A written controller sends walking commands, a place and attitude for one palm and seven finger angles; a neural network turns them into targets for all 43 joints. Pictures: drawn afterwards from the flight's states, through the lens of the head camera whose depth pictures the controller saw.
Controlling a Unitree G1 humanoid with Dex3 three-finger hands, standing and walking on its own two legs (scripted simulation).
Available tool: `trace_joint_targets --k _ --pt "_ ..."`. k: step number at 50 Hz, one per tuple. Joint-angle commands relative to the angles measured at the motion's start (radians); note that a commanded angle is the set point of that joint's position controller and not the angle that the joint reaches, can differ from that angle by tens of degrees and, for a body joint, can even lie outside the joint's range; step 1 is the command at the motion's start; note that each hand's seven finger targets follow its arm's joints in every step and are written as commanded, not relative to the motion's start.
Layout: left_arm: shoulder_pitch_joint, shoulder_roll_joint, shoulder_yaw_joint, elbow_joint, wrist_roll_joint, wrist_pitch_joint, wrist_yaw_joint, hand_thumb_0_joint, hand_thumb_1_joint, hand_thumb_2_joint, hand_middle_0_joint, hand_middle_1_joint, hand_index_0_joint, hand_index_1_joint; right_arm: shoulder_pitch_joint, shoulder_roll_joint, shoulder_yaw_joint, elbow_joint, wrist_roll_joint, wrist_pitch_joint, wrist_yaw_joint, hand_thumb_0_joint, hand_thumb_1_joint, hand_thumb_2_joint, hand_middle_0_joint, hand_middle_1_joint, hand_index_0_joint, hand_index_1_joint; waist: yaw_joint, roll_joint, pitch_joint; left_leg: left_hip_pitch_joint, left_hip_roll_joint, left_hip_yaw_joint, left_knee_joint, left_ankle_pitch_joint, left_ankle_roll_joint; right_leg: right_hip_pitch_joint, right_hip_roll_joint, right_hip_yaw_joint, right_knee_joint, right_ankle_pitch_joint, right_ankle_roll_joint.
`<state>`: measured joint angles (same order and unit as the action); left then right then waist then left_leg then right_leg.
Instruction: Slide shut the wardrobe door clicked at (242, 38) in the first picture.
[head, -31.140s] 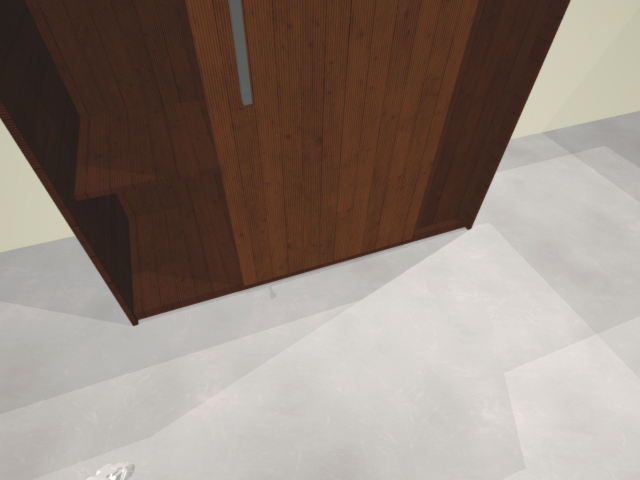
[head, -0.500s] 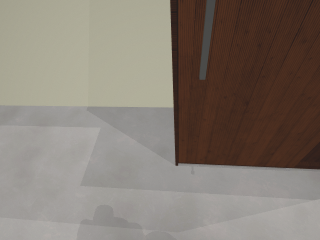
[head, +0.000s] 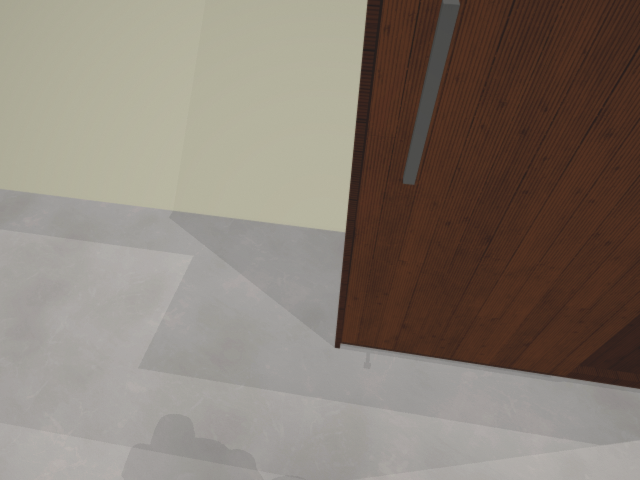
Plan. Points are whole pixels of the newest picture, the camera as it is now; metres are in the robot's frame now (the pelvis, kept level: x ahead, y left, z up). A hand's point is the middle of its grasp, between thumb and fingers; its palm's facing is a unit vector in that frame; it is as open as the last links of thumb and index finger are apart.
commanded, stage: let the arm hang, fingers relaxed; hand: right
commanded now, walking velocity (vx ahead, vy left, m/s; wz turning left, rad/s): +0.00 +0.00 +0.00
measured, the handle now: (425, 101) +0.64 -0.12 +0.17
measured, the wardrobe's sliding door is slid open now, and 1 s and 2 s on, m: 0.00 0.00 0.00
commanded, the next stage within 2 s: look to check the result in 0.20 s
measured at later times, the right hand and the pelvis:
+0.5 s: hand out of the picture +0.00 -0.17 -0.18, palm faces -0.01 +0.98 -0.19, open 7.4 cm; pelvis +0.00 +0.00 +0.00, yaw +0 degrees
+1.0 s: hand out of the picture +0.03 -0.17 -0.18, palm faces -0.02 +0.98 -0.21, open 7.4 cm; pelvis +0.01 +0.01 +0.00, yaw +0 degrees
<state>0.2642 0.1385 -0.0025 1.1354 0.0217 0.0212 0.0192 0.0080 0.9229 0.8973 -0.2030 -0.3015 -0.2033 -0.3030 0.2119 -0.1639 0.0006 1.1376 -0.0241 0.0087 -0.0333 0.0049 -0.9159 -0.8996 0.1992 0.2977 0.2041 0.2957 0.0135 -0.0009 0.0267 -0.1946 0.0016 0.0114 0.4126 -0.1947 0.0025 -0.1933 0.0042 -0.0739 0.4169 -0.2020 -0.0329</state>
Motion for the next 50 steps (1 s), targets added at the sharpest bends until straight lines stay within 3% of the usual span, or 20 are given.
trace_joint_targets --k 1,8,12,17,24,28,50 --pt "0.040 0.114 0.023 -0.025 0.000 -0.016 0.011 0.000 0.900 0.900 -0.200 -0.300 -0.200 -0.300 0.071 -0.100 -0.019 -0.023 0.002 -0.012 -0.005 0.000 -0.900 -0.900 0.200 0.300 0.200 0.300 -0.017 -0.030 0.053 -0.019 0.083 -0.076 -0.075 0.007 0.032 -0.048 -0.116 0.127 -0.119 -0.023 -0.003" --pt "0.045 0.121 0.024 -0.029 -0.004 -0.020 0.012 0.000 0.900 0.900 -0.200 -0.300 -0.200 -0.300 0.067 -0.108 -0.018 -0.025 0.002 -0.017 -0.005 0.000 -0.900 -0.900 0.200 0.300 0.200 0.300 -0.012 -0.021 0.016 -0.003 0.086 -0.077 -0.074 0.054 0.030 -0.007 -0.119 0.122 -0.099 0.046 -0.002" --pt "0.039 0.123 0.024 -0.028 -0.004 -0.018 0.012 0.000 0.900 0.900 -0.200 -0.300 -0.200 -0.300 0.063 -0.106 -0.016 -0.020 0.002 -0.016 -0.004 0.000 -0.900 -0.900 0.200 0.300 0.200 0.300 -0.008 -0.017 0.043 -0.021 0.087 -0.082 -0.087 0.025 0.029 -0.011 -0.119 0.124 -0.114 0.007 0.000" --pt "0.038 0.128 0.026 -0.027 -0.005 -0.018 0.012 0.000 0.900 0.900 -0.200 -0.300 -0.200 -0.300 0.071 -0.106 -0.016 -0.015 0.002 -0.019 -0.005 0.000 -0.900 -0.900 0.200 0.300 0.200 0.300 -0.005 -0.021 0.020 -0.020 0.088 -0.085 -0.091 0.032 0.030 0.014 -0.119 0.120 -0.109 0.017 -0.001" --pt "0.024 0.134 0.027 -0.029 -0.006 -0.017 0.011 0.000 0.900 0.900 -0.200 -0.300 -0.200 -0.300 0.077 -0.109 -0.014 -0.006 0.000 -0.020 -0.005 0.000 -0.900 -0.900 0.200 0.300 0.200 0.300 -0.006 -0.006 0.043 -0.035 0.088 -0.087 -0.103 0.009 0.027 0.012 -0.118 0.119 -0.115 -0.011 0.000" --pt "0.025 0.141 0.027 -0.028 -0.008 -0.019 0.012 0.000 0.900 0.900 -0.200 -0.300 -0.200 -0.300 0.079 -0.113 -0.014 -0.006 0.001 -0.023 -0.006 0.000 -0.900 -0.900 0.200 0.300 0.200 0.300 -0.006 0.007 0.019 -0.021 0.087 -0.093 -0.100 0.037 0.028 0.031 -0.120 0.119 -0.105 0.030 -0.001" --pt "-0.003 0.165 0.027 -0.017 -0.006 -0.023 0.010 0.000 0.900 0.900 -0.200 -0.300 -0.200 -0.300 0.037 -0.148 -0.017 -0.014 0.003 -0.029 -0.003 0.000 -0.900 -0.900 0.200 0.300 0.200 0.300 -0.007 -0.001 0.023 -0.005 0.096 -0.103 -0.117 0.064 0.031 0.045 -0.122 0.113 -0.112 0.062 0.008"
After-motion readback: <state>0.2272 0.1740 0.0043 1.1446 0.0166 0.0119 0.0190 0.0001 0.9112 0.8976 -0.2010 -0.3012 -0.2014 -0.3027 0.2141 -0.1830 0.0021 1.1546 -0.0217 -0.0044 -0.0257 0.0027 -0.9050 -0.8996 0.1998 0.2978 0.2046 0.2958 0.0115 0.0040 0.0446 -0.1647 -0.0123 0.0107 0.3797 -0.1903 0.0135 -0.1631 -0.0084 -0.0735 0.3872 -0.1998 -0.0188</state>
